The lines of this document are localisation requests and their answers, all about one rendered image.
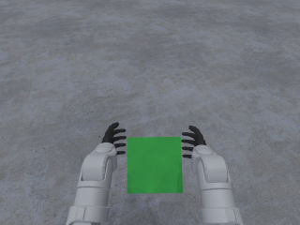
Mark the robot left hand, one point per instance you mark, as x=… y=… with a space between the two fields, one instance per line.
x=109 y=137

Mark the robot right forearm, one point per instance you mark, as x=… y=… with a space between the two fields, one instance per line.
x=215 y=186

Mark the robot left forearm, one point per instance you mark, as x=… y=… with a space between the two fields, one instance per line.
x=91 y=200

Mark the robot right hand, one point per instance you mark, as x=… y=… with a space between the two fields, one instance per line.
x=197 y=136

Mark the carton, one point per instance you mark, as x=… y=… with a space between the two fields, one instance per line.
x=154 y=165

